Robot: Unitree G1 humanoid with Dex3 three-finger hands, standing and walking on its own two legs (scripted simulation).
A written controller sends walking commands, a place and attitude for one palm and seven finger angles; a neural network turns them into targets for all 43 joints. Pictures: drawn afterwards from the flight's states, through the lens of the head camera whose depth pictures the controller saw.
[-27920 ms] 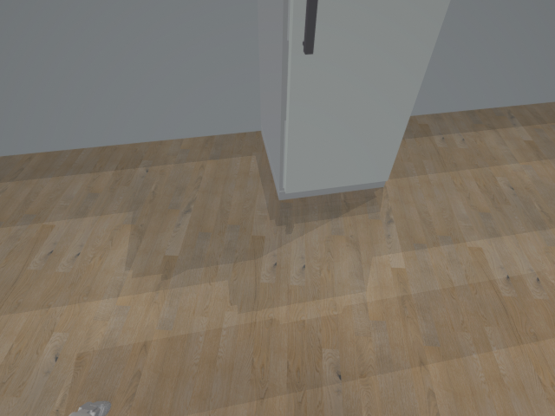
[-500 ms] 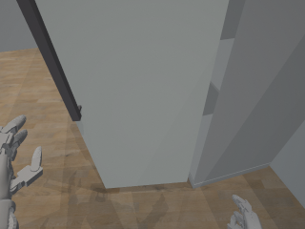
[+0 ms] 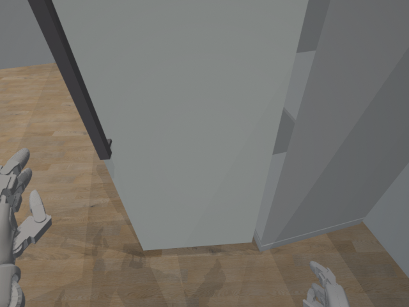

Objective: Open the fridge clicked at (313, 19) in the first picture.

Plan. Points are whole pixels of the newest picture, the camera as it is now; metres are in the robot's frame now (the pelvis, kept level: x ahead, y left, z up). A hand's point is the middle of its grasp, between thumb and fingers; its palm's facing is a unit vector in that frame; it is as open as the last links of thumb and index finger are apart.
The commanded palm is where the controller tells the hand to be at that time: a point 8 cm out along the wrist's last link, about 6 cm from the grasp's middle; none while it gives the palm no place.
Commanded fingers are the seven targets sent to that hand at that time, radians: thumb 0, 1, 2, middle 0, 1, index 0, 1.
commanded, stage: step back with the hand held close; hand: left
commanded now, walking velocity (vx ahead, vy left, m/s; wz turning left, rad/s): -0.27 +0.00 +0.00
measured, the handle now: (75, 71) +0.48 +0.34 +0.24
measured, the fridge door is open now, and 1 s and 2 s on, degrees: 79 79 79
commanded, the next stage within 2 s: stop stepping back and stand still in 1.06 s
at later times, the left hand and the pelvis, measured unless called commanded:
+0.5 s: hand (4, 257) +0.13 +0.29 +0.15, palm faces +0.47 -0.78 -0.42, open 7.4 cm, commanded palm +0.07 +0.33 +0.17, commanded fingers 0.00 0.90 0.90 -0.20 -0.30 -0.20 -0.30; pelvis -0.07 +0.02 -0.02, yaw +0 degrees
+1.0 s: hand out of the picture +0.03 +0.29 +0.15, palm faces +0.47 -0.78 -0.41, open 7.4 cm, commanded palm -0.02 +0.33 +0.17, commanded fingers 0.00 0.90 0.90 -0.20 -0.30 -0.20 -0.30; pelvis -0.15 +0.03 -0.01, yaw +2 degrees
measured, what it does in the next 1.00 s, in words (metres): walks backwards: right foot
